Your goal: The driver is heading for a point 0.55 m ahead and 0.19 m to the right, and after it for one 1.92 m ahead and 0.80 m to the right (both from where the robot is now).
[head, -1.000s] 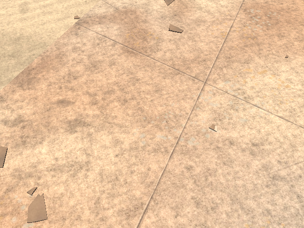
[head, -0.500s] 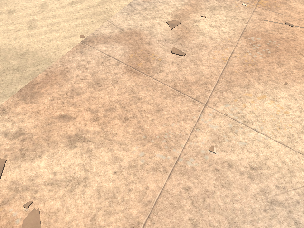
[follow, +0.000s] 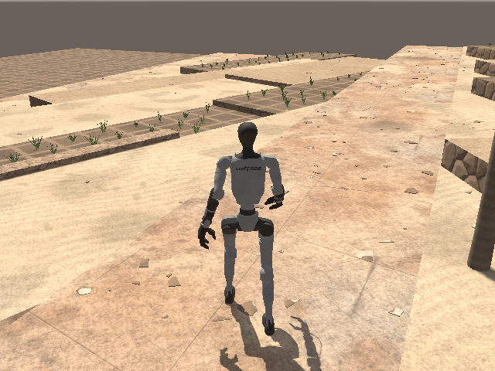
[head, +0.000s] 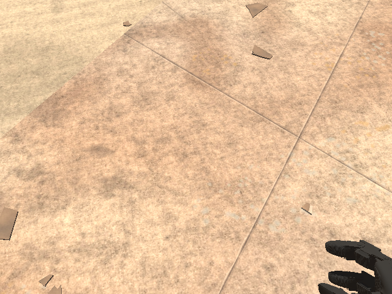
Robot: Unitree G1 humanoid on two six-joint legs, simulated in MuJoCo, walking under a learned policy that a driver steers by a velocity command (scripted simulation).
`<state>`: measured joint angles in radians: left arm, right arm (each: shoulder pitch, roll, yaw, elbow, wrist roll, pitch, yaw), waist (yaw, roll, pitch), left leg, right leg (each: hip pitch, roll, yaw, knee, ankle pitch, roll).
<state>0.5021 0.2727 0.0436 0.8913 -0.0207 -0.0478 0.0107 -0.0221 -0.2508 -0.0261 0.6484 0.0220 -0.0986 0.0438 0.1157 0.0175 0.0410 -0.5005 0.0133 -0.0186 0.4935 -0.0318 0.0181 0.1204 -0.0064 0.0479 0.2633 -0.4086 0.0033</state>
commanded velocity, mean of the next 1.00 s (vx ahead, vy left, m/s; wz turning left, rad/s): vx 0.49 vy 0.00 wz -0.54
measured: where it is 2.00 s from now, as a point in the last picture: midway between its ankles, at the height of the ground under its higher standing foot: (347, 180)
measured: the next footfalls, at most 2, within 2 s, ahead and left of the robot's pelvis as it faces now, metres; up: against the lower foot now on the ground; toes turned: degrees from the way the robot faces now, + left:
left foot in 0.02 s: +0.18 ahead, +0.13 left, +0.00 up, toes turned -1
right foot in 0.54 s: +0.42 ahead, -0.17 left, +0.00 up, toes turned -22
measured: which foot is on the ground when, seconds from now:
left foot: up 0.00-0.00, down 0.02-0.54, up 0.56-1.00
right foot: down 0.00-0.02, up 0.04-0.52, down 0.54-1.00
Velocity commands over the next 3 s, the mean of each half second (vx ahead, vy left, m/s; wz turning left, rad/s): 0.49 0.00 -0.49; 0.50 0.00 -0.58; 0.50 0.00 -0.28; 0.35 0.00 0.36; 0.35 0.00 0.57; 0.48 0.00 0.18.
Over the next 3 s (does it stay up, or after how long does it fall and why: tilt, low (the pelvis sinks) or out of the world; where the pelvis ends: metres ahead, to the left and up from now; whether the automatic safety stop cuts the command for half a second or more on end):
stays up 1.33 -0.53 0.00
